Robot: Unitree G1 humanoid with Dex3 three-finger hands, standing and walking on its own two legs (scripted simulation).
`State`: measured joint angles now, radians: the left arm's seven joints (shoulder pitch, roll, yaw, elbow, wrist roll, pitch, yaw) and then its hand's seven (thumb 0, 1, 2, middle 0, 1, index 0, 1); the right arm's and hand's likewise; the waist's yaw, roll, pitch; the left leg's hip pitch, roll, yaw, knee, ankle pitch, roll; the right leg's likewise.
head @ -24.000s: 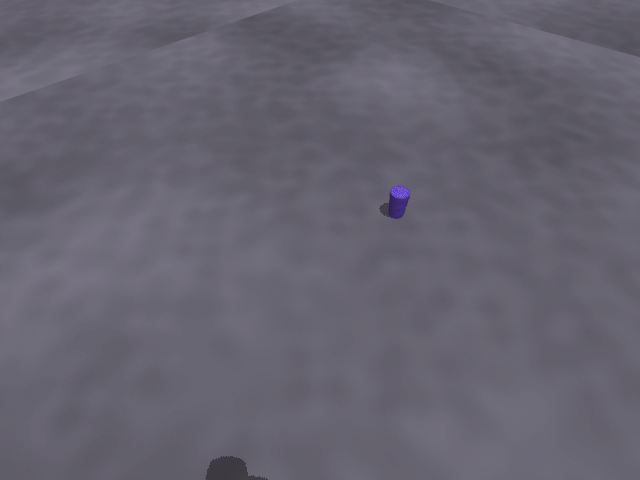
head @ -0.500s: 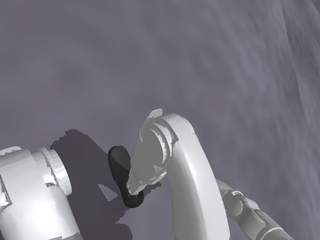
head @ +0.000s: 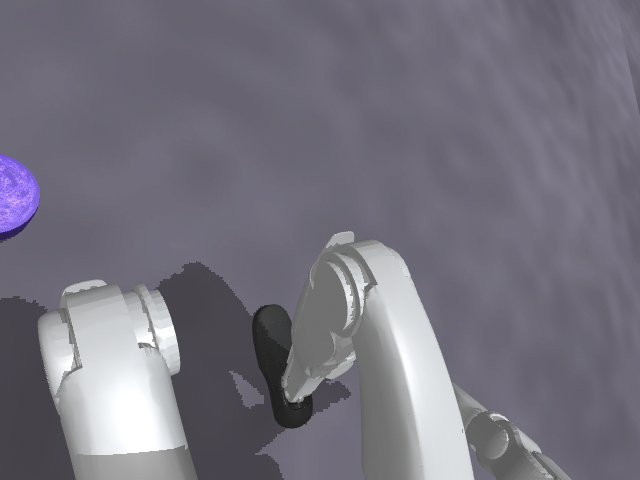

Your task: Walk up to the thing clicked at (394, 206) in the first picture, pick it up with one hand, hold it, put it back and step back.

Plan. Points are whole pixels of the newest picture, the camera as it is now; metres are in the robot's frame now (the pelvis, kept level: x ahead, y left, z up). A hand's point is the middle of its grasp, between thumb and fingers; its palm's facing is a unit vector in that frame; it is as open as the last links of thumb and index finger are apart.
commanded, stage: rise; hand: left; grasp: from the side
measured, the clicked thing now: out of the picture +0.44 +0.26 -0.24
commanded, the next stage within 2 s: home in 0.08 s
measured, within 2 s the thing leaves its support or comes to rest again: neither
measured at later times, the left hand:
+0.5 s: hand out of the picture +0.34 +0.38 +0.00, palm faces +0.27 -0.84 -0.47, open 17.1 cm
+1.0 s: hand out of the picture +0.28 +0.27 +0.20, palm faces +0.29 -0.87 -0.39, open 17.3 cm
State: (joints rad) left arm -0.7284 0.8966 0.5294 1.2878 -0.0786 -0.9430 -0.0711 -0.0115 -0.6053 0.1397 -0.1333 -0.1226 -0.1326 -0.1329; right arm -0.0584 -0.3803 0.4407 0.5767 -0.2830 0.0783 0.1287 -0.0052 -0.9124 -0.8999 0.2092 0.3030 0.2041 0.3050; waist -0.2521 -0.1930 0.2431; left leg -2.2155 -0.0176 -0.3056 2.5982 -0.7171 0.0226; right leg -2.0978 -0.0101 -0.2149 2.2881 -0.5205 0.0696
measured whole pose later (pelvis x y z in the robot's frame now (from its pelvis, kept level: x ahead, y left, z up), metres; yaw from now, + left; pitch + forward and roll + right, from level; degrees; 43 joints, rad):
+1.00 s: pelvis +0.07 -0.02 +0.31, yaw +12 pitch +24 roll -3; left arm 0.03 0.32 0.13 0.42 0.02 0.11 0.13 0.00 -0.52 0.07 -0.06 -0.06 -0.06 -0.07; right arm 0.14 -0.25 0.01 0.52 0.04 0.02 -0.11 0.00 -0.90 -0.90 0.21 0.30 0.20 0.31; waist -0.05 0.01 -0.17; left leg -1.27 0.03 -0.05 1.47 -0.63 -0.02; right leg -1.29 -0.03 -0.06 1.40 -0.54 0.00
